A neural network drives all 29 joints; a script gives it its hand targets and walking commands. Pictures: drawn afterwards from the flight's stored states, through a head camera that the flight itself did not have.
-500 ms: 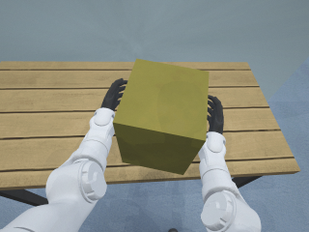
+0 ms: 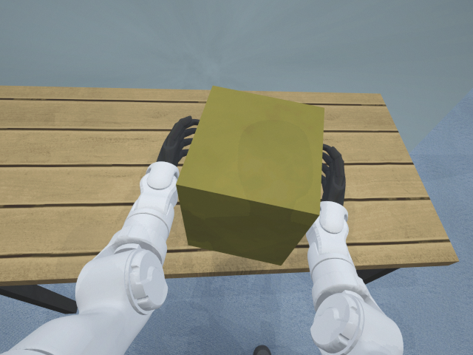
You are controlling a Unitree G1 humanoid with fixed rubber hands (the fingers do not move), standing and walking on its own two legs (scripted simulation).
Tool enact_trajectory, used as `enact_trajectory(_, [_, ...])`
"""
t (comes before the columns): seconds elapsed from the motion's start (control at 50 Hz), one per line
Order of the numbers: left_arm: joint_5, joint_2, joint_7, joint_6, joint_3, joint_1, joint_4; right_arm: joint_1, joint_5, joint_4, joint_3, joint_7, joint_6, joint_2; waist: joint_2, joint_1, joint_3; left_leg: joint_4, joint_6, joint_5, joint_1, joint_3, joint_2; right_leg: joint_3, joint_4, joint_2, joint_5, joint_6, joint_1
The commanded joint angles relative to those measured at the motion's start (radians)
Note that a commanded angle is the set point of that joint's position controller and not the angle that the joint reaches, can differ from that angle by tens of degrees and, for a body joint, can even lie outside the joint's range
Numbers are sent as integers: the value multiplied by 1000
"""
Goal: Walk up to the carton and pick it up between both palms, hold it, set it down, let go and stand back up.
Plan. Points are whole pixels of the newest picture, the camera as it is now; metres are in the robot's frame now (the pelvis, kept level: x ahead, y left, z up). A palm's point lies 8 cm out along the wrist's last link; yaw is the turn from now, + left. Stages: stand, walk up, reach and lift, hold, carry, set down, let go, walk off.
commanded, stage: reach and lift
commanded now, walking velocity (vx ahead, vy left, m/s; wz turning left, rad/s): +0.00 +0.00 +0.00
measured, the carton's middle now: (249, 183) +0.41 -0.05 -0.01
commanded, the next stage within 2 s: none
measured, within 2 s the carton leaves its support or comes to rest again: leaves its support in 0.62 s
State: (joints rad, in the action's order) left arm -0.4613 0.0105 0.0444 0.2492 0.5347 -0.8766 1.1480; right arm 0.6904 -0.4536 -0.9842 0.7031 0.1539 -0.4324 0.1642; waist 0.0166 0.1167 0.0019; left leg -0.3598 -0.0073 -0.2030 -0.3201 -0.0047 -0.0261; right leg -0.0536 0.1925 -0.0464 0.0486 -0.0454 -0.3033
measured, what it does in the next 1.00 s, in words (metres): stands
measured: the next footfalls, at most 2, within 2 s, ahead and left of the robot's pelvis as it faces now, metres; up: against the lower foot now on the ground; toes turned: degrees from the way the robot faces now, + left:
none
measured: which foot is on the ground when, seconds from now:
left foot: down 0.00-1.00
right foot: down 0.00-1.00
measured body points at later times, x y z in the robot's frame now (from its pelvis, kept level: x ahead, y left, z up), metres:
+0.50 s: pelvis +0.00 -0.01 +0.00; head +0.06 +0.01 +0.45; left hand +0.44 +0.09 +0.04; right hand +0.37 -0.19 +0.03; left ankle -0.03 +0.12 -0.75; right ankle +0.02 -0.15 -0.75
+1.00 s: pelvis -0.01 -0.01 +0.00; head -0.01 +0.00 +0.45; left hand +0.42 +0.11 +0.10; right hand +0.37 -0.18 +0.10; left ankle -0.03 +0.12 -0.75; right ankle +0.02 -0.15 -0.75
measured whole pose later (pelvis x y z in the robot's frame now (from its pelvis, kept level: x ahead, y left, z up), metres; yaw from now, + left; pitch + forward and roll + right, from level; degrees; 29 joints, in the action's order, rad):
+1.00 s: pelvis -0.01 -0.01 +0.00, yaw +1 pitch +2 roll -1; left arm -0.24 0.04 -0.01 0.03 0.32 -0.77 0.98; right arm 0.66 -0.10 -0.87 0.28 0.20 -0.14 0.06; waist 0.01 0.10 -0.03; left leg -0.30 -0.02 -0.17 -0.16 -0.02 -0.03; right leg -0.07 0.18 -0.04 0.05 -0.03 -0.16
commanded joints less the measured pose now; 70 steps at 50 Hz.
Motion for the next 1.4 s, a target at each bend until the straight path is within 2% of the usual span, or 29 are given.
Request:
enact_trajectory(0.0, [-49, -546, 91, 12, -240, -359, 77, 402, -104, -100, -306, -115, -39, 475, -72, 10, -486, 19, -66, 334, 55, 109, 43, -85, 90, 78, -333, 46, 322])
enact_trajectory(0.02, [-44, -558, 90, 13, -252, -355, 73, 407, -89, -102, -306, -114, -50, 476, -84, 5, -500, 5, -70, 371, 83, 106, 39, -80, 92, 80, -345, 49, 305])
enact_trajectory(0.04, [-45, -554, 85, 25, -239, -341, 76, 413, -101, -92, -324, -114, -60, 474, -55, -9, -506, 10, -69, 370, 73, 113, 41, -83, 86, 80, -356, 46, 344])
enact_trajectory(0.08, [-32, -566, 80, 33, -269, -363, 64, 429, -96, -94, -337, -106, -73, 474, -68, 4, -528, 14, -71, 380, 69, 108, 39, -81, 92, 79, -383, 44, 356])
enact_trajectory(0.22, [-3, -575, 66, 44, -330, -378, 32, 476, -43, -82, -396, -97, -95, 456, -80, -21, -567, 9, -78, 427, 91, 106, 36, -71, 90, 77, -425, 46, 377])
enact_trajectory(0.26, [13, -582, 67, 47, -350, -386, 22, 476, -36, -80, -410, -91, -97, 458, -76, 1, -561, 8, -77, 430, 91, 102, 36, -72, 91, 76, -438, 43, 370])
enact_trajectory(0.34, [41, -619, 56, 56, -402, -407, -22, 479, -11, -71, -467, -94, -104, 462, -87, -10, -651, -2, -85, 483, 100, 94, 35, -65, 101, 82, -494, 48, 391])
enact_trajectory(0.36, [46, -629, 55, 38, -407, -336, -2, 448, 0, -84, -481, -90, -94, 464, -81, -7, -637, -1, -86, 482, 126, 87, 33, -67, 100, 83, -502, 44, 408])
enact_trajectory(0.42, [71, -607, 61, 31, -407, -408, 6, 531, 16, -45, -499, -85, -79, 462, -43, -5, -597, 19, -68, 400, 69, 94, 42, -54, 94, 75, -479, 40, 427])
enact_trajectory(0.62, [154, -648, 51, 15, -501, -480, -107, 595, 133, 66, -660, -88, 4, 537, -65, -23, -729, 43, -55, 346, 37, 78, 50, -25, 120, 70, -480, 25, 510])
enact_trajectory(0.64, [161, -646, 53, 13, -499, -519, -102, 615, 135, 57, -656, -89, 15, 527, -69, -10, -704, 49, -54, 316, 34, 72, 44, -36, 112, 74, -425, 28, 473])
enact_trajectory(0.66, [171, -645, 53, -1, -497, -479, -92, 608, 162, 87, -686, -92, 31, 525, -63, -29, -675, 58, -48, 295, 30, 72, 48, -28, 108, 71, -415, 25, 501])
enact_trajectory(0.74, [196, -651, 57, -25, -508, -539, -146, 616, 196, 101, -716, -92, 91, 561, -35, -17, -630, 83, -28, 195, 9, 66, 51, -23, 101, 70, -319, 24, 508])
enact_trajectory(0.78, [219, -667, 54, -43, -544, -556, -189, 606, 222, 129, -733, -93, 125, 557, -59, -4, -655, 81, -40, 244, 65, 58, 49, -25, 100, 74, -335, 28, 499])
enact_trajectory(0.84, [224, -675, 60, -83, -543, -499, -204, 589, 259, 186, -778, -95, 171, 552, -41, -4, -622, 82, -31, 248, 83, 55, 56, -20, 91, 72, -339, 21, 518])
enact_trajectory(0.9, [231, -690, 68, -131, -551, -536, -293, 607, 304, 240, -799, -94, 218, 554, -46, 0, -554, 95, -29, 228, 117, 47, 55, -26, 77, 78, -275, 23, 504])
enact_trajectory(0.94, [201, -657, 85, -189, -502, -478, -277, 550, 313, 218, -806, -95, 266, 543, -24, -23, -458, 110, -17, 190, 111, 60, 65, -27, 57, 74, -230, 18, 512])
enact_trajectory(0.96, [203, -650, 94, -207, -506, -502, -307, 572, 314, 242, -791, -95, 275, 530, -9, -8, -448, 121, -14, 168, 113, 59, 64, -26, 52, 74, -216, 16, 522])
enact_trajectory(0.98, [209, -671, 92, -225, -524, -515, -348, 570, 330, 253, -806, -100, 286, 529, -40, -19, -451, 121, -22, 182, 138, 61, 64, -30, 51, 78, -214, 21, 517])
enact_trajectory(1.0, [208, -670, 94, -245, -532, -506, -381, 579, 338, 277, -815, -100, 296, 539, -17, -14, -461, 120, -21, 198, 147, 61, 67, -29, 51, 82, -234, 19, 534])
enact_trajectory(1.06, [224, -685, 93, -285, -577, -485, -499, 589, 366, 360, -852, -104, 311, 523, -36, -9, -543, 113, -31, 236, 184, 55, 75, -33, 62, 84, -274, 19, 553])
enact_trajectory(1.1, [212, -691, 92, -343, -589, -448, -505, 597, 401, 356, -861, -106, 341, 488, -59, -10, -460, 104, -42, 253, 222, 47, 73, -43, 50, 96, -230, 26, 514])
enact_trajectory(1.2, [222, -662, 101, -437, -611, -401, -613, 607, 442, 425, -889, -101, 377, 458, -24, -31, -425, 101, -34, 247, 232, 52, 79, -42, 55, 98, -226, 21, 529])
enact_trajectory(1.24, [236, -658, 108, -462, -615, -413, -655, 622, 454, 455, -888, -98, 385, 450, -10, -19, -421, 98, -34, 250, 247, 51, 82, -45, 55, 100, -231, 18, 532])
enact_trajectory(1.28, [251, -671, 103, -483, -666, -399, -725, 625, 481, 524, -934, -92, 391, 457, -24, -23, -492, 75, -44, 328, 277, 49, 83, -44, 72, 108, -297, 13, 547])
enact_trajectory(1.32, [230, -646, 103, -522, -649, -347, -717, 580, 485, 468, -921, -87, 425, 420, -36, -19, -397, 71, -52, 324, 292, 38, 80, -51, 62, 111, -249, 17, 517])
enact_trajectory(1.34, [252, -666, 103, -530, -689, -376, -770, 580, 502, 484, -918, -89, 425, 410, -69, 2, -422, 70, -65, 341, 311, 36, 77, -54, 63, 113, -252, 19, 505])
enact_trajectory(1.36, [238, -646, 108, -542, -672, -362, -774, 553, 507, 460, -917, -87, 432, 411, -67, -17, -387, 67, -66, 333, 301, 42, 79, -52, 68, 111, -235, 19, 510])
enact_trajectory(1.38, [250, -665, 105, -556, -700, -355, -801, 592, 517, 532, -935, -86, 428, 416, -56, -17, -427, 60, -61, 350, 314, 40, 79, -47, 70, 114, -256, 14, 513])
